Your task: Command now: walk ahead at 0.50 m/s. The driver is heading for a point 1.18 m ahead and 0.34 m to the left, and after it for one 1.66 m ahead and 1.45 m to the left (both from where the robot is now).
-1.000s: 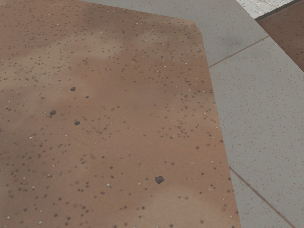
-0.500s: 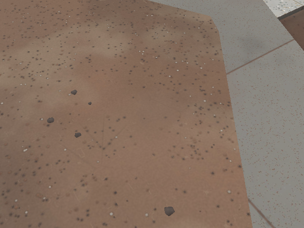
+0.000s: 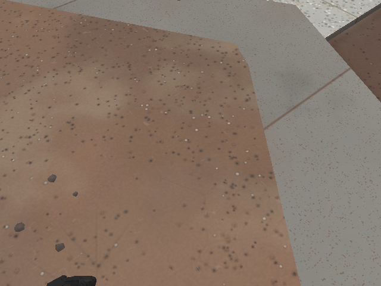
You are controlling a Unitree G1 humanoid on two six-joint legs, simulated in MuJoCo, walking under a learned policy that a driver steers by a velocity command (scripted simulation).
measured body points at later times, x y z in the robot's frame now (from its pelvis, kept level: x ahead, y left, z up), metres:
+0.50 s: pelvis +0.29 +0.02 +0.00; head +0.31 +0.03 +0.45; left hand +0.25 +0.30 -0.14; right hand +0.50 -0.21 -0.09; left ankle +0.42 +0.13 -0.72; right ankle +0.12 -0.10 -0.72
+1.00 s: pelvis +0.55 +0.03 +0.01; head +0.58 +0.04 +0.46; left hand +0.77 +0.26 -0.09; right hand +0.52 -0.24 -0.12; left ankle +0.42 +0.13 -0.72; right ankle +0.74 -0.10 -0.70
